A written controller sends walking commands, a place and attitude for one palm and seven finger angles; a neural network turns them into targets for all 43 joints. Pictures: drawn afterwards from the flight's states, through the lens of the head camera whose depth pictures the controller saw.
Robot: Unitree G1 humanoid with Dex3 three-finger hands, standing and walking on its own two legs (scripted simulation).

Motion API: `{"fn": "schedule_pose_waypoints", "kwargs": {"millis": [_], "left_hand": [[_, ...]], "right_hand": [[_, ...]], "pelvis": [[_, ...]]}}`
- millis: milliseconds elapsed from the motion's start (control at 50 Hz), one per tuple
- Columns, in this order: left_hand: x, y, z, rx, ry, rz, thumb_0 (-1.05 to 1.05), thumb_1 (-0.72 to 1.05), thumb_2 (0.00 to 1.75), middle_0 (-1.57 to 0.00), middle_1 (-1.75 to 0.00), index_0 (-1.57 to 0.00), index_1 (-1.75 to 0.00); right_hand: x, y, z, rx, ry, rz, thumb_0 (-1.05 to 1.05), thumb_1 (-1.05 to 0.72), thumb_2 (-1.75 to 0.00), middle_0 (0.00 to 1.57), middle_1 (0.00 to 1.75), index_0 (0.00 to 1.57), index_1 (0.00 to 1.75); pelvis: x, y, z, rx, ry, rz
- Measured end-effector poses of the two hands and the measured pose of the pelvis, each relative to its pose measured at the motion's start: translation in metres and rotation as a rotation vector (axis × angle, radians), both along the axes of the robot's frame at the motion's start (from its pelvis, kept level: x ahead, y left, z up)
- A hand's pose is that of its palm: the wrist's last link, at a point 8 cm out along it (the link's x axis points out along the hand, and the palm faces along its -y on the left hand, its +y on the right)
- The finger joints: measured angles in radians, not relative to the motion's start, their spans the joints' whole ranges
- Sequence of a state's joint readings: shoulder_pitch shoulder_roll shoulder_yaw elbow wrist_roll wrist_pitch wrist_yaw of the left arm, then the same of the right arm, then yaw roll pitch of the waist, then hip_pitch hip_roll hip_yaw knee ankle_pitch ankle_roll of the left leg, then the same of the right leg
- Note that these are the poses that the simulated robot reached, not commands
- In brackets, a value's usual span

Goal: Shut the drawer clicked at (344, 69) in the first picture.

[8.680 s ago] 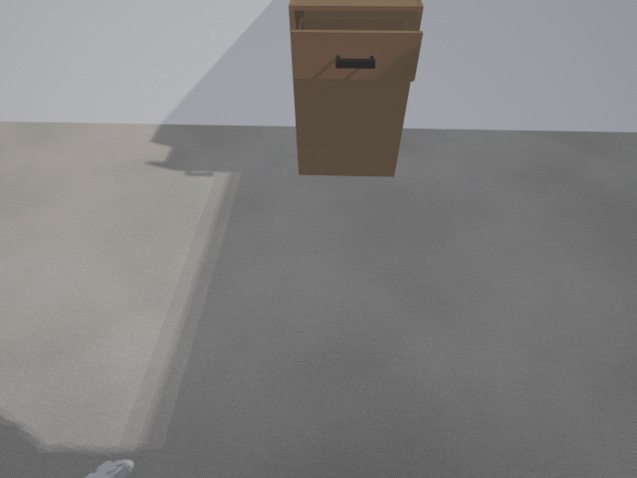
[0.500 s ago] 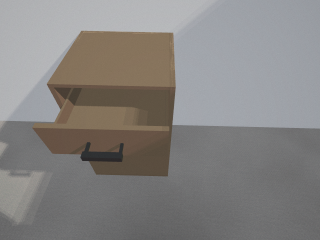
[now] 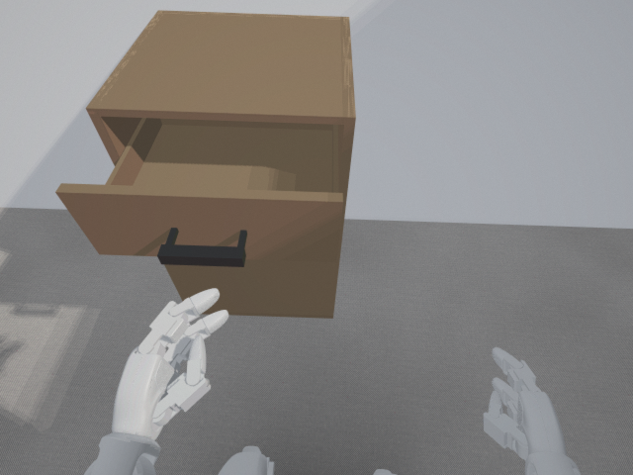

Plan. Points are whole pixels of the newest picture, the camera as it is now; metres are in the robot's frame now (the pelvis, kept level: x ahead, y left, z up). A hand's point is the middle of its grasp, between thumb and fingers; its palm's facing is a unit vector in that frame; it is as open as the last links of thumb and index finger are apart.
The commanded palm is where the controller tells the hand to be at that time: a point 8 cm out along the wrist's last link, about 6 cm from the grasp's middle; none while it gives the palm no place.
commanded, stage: raise the hand and make a fist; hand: left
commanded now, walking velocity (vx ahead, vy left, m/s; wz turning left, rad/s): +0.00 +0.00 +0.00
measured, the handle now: (205, 245) +0.46 +0.21 -0.02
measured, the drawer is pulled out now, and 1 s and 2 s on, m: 0.19 0.19 0.19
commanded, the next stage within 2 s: bring the fist close to the handle in 1.56 s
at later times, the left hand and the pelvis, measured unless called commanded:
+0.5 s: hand (189, 366) +0.24 +0.16 +0.04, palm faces -0.01 -1.00 -0.03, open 3.9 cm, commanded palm +0.20 +0.22 +0.04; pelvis -0.02 +0.01 -0.01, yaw +0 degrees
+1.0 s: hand (189, 351) +0.24 +0.16 +0.07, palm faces -0.01 -1.00 -0.03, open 3.2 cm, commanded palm +0.22 +0.21 +0.07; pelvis +0.01 +0.02 +0.00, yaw +1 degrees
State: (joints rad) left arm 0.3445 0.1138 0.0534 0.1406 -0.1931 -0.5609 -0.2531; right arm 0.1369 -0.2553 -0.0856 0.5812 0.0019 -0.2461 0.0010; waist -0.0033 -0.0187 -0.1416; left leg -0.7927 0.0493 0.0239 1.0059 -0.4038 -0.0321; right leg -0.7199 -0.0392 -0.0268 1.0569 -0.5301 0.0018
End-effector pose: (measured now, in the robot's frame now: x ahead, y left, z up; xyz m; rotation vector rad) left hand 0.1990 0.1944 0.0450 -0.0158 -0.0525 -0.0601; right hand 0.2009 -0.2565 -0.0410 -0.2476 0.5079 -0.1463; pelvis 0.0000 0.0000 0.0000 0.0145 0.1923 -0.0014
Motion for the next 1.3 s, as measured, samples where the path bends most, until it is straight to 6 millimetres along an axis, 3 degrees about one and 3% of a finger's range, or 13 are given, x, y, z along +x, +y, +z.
{"fn": "schedule_pose_waypoints", "kwargs": {"millis": [100, 180, 260, 360, 460, 540, 620, 700, 840, 940, 1080, 1300], "left_hand": [[-0.038, 0.010, -0.039, -0.001, 0.129, 0.081, 0.01, 0.91, 0.90, -0.48, -0.59, -0.47, -0.60], [-0.046, 0.021, -0.029, 0.047, 0.066, 0.134, 0.02, 0.90, 0.90, -0.56, -0.68, -0.55, -0.68], [-0.026, 0.019, -0.011, 0.064, -0.025, 0.071, 0.02, 0.90, 0.90, -0.63, -0.76, -0.63, -0.77], [0.007, 0.013, -0.011, 0.053, 0.063, -0.011, 0.02, 0.90, 0.90, -0.73, -0.87, -0.73, -0.88], [0.017, 0.018, -0.005, 0.044, 0.119, 0.032, 0.02, 0.90, 0.90, -0.83, -0.98, -0.83, -0.98], [0.014, 0.026, 0.003, 0.055, 0.086, 0.065, 0.02, 0.90, 0.90, -0.91, -1.07, -0.90, -1.07], [0.011, 0.026, 0.003, 0.054, 0.071, 0.054, 0.02, 0.91, 0.90, -0.99, -1.15, -0.98, -1.16], [0.010, 0.021, 0.004, 0.043, 0.065, 0.035, 0.02, 0.91, 0.90, -1.07, -1.24, -1.06, -1.24], [0.016, 0.022, 0.015, 0.043, 0.037, 0.056, 0.02, 0.90, 0.90, -1.21, -1.39, -1.21, -1.40], [0.021, 0.020, 0.023, 0.044, 0.039, 0.057, 0.02, 0.90, 0.90, -1.31, -1.49, -1.30, -1.50], [0.025, 0.014, 0.029, 0.051, 0.053, 0.047, 0.02, 0.90, 0.90, -1.38, -1.57, -1.37, -1.57], [0.038, 0.008, 0.036, 0.067, 0.055, 0.046, 0.02, 0.90, 0.90, -1.40, -1.60, -1.39, -1.60]], "right_hand": [[0.025, 0.015, -0.003, -0.015, -0.094, 0.075, 0.01, -0.91, -0.90, 0.19, 0.30, 0.19, 0.29], [0.019, 0.036, -0.019, 0.005, -0.073, 0.119, 0.01, -0.91, -0.90, 0.19, 0.30, 0.20, 0.29], [-0.007, 0.053, -0.043, 0.047, 0.017, 0.135, 0.01, -0.91, -0.90, 0.20, 0.30, 0.20, 0.29], [-0.053, 0.055, -0.063, 0.088, 0.158, 0.078, 0.01, -0.91, -0.90, 0.20, 0.30, 0.20, 0.30], [-0.089, 0.040, -0.061, 0.079, 0.251, -0.020, 0.01, -0.90, -0.90, 0.20, 0.30, 0.20, 0.30], [-0.099, 0.024, -0.055, 0.038, 0.282, -0.061, 0.01, -0.90, -0.90, 0.20, 0.30, 0.20, 0.30], [-0.090, 0.015, -0.048, -0.003, 0.269, -0.064, 0.01, -0.91, -0.90, 0.20, 0.30, 0.20, 0.30], [-0.067, 0.017, -0.039, -0.022, 0.221, -0.046, 0.01, -0.91, -0.90, 0.20, 0.30, 0.20, 0.29], [-0.022, 0.043, -0.025, 0.012, 0.128, 0.031, 0.01, -0.91, -0.90, 0.19, 0.30, 0.20, 0.29], [-0.003, 0.063, -0.019, 0.054, 0.097, 0.085, 0.01, -0.91, -0.90, 0.20, 0.30, 0.20, 0.30], [-0.001, 0.070, -0.019, 0.080, 0.117, 0.107, 0.01, -0.91, -0.90, 0.20, 0.30, 0.20, 0.30], [-0.026, 0.040, -0.024, 0.060, 0.195, 0.039, 0.01, -0.91, -0.90, 0.20, 0.30, 0.20, 0.30]], "pelvis": [[-0.014, -0.003, -0.026, -0.017, 0.015, 0.021], [-0.021, -0.007, -0.034, -0.042, 0.016, 0.039], [-0.027, -0.007, -0.036, -0.062, 0.015, 0.049], [-0.028, -0.003, -0.028, -0.062, 0.015, 0.041], [-0.020, 0.003, -0.014, -0.048, 0.014, 0.018], [-0.014, 0.008, -0.009, -0.043, 0.016, 0.013], [-0.010, 0.013, -0.009, -0.045, 0.020, 0.015], [-0.006, 0.017, -0.009, -0.047, 0.022, 0.018], [0.000, 0.019, -0.007, -0.051, 0.014, 0.026], [0.005, 0.019, -0.003, -0.053, 0.004, 0.032], [0.009, 0.016, 0.002, -0.049, -0.009, 0.035], [0.013, 0.008, 0.008, -0.036, -0.023, 0.027]]}}
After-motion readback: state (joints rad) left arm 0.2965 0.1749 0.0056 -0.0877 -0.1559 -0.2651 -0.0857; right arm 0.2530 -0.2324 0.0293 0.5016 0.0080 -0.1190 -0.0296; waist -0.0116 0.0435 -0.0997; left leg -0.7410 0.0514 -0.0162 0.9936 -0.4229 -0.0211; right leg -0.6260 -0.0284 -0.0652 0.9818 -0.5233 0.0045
